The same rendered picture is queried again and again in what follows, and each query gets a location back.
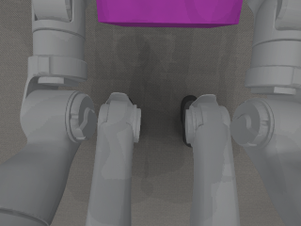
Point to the robot right thigh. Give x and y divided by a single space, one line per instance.
215 197

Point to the left robot upper arm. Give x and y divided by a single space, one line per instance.
33 181

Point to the carton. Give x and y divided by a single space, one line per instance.
169 13

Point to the right robot upper arm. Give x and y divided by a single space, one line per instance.
269 130

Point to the right robot forearm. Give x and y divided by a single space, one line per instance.
275 65

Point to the left robot forearm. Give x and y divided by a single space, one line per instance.
59 35

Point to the left robot shin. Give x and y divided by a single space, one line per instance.
104 109

